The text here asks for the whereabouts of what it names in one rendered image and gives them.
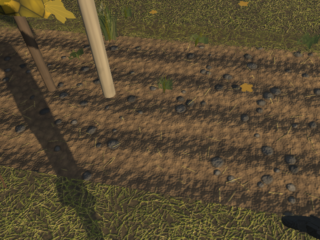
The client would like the right robot hand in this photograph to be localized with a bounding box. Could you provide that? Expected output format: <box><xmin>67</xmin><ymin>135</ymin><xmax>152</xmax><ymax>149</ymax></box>
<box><xmin>281</xmin><ymin>215</ymin><xmax>320</xmax><ymax>240</ymax></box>

